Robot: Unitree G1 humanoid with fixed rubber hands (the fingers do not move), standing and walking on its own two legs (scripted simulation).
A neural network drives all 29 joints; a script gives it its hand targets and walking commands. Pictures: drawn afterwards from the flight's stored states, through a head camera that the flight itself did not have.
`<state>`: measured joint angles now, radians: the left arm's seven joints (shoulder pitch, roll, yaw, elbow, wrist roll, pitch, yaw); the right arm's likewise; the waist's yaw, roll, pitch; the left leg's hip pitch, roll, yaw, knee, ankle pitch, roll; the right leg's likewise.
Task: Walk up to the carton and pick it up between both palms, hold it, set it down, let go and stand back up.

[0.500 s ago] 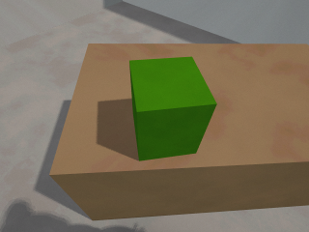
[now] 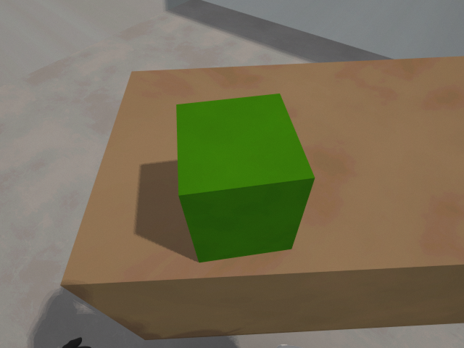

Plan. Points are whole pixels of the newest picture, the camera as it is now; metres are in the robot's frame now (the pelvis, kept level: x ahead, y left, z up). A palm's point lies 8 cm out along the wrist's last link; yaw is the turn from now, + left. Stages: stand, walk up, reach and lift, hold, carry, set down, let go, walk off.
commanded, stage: walk up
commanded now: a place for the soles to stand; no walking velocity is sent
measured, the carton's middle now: (237, 181) +0.43 +0.01 +0.01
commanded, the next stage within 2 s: reach and lift in 1.84 s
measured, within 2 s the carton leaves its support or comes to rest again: neither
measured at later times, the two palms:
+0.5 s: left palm out of the picture +0.06 +0.32 -0.12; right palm out of the picture +0.05 -0.31 -0.08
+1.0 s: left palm out of the picture +0.06 +0.32 -0.10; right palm out of the picture +0.04 -0.32 -0.09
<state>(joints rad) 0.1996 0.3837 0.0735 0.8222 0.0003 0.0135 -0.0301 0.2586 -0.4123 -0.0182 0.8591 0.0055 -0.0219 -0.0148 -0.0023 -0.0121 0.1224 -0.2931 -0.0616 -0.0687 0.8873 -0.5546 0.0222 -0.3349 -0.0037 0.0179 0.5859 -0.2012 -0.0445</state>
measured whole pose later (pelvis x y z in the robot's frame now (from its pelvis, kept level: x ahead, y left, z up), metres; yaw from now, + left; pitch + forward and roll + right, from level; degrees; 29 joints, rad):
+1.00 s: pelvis -0.02 +0.01 +0.01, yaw +0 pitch +0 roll -1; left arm 0.15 0.38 0.07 1.01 0.00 0.01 -0.03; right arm 0.20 -0.41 0.00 1.05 -0.02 -0.04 -0.01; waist 0.00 -0.01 0.01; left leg -0.26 0.02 -0.07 0.48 -0.22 -0.01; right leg -0.21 -0.01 0.01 0.44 -0.24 0.01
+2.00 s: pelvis -0.04 +0.01 -0.01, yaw -1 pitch -4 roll -1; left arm 0.06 0.38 0.07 0.64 0.00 0.42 0.01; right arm 0.01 -0.39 -0.14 1.00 -0.10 -0.09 0.07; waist 0.00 -0.02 0.16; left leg -0.29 0.03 -0.05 0.66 -0.26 -0.02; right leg -0.25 -0.01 0.01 0.65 -0.31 0.00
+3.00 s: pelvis -0.03 +0.00 +0.02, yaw -1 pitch -1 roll +0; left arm 0.28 0.23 0.03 0.33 0.00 0.10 0.08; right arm 0.26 -0.35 -0.05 0.53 0.12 -0.19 0.14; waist 0.00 -0.02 0.01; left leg -0.20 0.04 -0.04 0.37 -0.15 -0.04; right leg -0.17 -0.01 0.01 0.37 -0.18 0.00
